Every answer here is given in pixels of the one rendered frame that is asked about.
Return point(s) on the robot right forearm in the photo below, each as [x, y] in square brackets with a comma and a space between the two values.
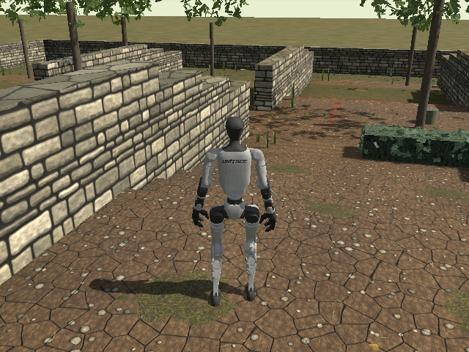
[267, 198]

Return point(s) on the robot left upper arm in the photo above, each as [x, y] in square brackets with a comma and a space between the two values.
[211, 155]

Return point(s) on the left robot hand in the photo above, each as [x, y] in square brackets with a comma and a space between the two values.
[196, 217]

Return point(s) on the robot left foot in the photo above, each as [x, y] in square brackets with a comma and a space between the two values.
[215, 299]

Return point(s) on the robot right upper arm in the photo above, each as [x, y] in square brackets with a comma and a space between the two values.
[261, 171]

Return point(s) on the right robot hand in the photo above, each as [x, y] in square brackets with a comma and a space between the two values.
[272, 221]

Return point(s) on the robot left forearm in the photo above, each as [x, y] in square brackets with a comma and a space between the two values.
[200, 197]

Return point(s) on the humanoid robot torso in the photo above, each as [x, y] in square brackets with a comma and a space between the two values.
[234, 169]

